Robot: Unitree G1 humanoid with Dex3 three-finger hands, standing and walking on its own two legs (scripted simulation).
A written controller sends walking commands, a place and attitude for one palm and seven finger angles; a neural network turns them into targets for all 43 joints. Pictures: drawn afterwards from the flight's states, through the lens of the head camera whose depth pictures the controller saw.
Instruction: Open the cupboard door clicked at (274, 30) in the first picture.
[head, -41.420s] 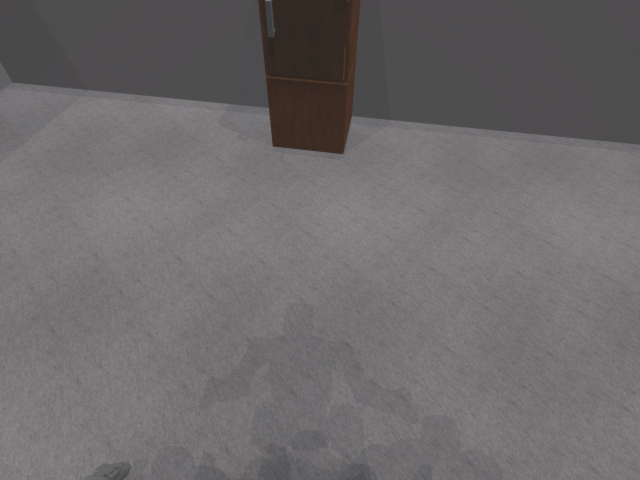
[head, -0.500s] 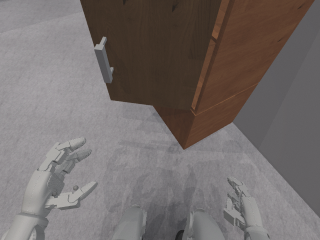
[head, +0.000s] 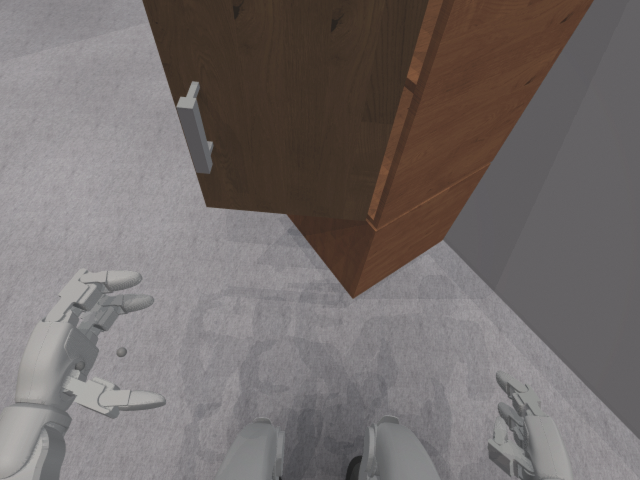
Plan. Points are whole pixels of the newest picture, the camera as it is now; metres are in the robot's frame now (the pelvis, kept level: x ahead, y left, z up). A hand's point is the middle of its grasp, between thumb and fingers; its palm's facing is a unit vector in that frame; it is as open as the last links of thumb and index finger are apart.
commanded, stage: raise the hand with hooked fingers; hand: left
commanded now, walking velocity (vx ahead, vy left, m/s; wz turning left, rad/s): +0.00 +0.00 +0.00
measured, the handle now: (199, 129) +0.61 +0.23 +0.01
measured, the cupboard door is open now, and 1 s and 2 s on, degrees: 51 51 51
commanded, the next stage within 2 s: move the hooked fingers beside the handle in 0.92 s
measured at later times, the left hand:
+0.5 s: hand (94, 308) +0.29 +0.27 +0.04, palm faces -0.01 -1.00 -0.06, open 14.0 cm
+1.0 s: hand (103, 311) +0.29 +0.26 +0.03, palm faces -0.02 -1.00 -0.05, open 14.0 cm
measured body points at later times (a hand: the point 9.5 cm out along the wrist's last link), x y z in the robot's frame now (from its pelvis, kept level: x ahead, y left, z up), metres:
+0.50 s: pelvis +0.00 +0.00 +0.00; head +0.11 +0.02 +0.43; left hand +0.29 +0.33 +0.04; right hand +0.17 -0.25 -0.09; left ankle +0.02 +0.09 -0.63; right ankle +0.06 -0.12 -0.63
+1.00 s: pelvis +0.00 +0.00 +0.00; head +0.11 +0.02 +0.43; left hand +0.29 +0.32 +0.04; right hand +0.18 -0.25 -0.08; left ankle +0.02 +0.09 -0.63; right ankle +0.06 -0.12 -0.63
